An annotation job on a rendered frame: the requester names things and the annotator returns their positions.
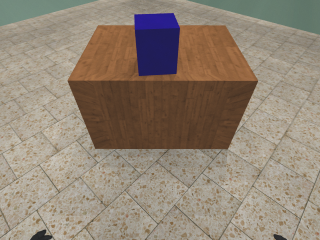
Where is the robot left hand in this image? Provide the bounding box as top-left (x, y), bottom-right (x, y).
top-left (30, 229), bottom-right (52, 240)

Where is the carton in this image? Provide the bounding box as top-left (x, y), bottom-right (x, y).
top-left (134, 13), bottom-right (180, 76)

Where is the pedestal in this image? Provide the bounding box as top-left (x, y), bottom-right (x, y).
top-left (67, 25), bottom-right (258, 149)

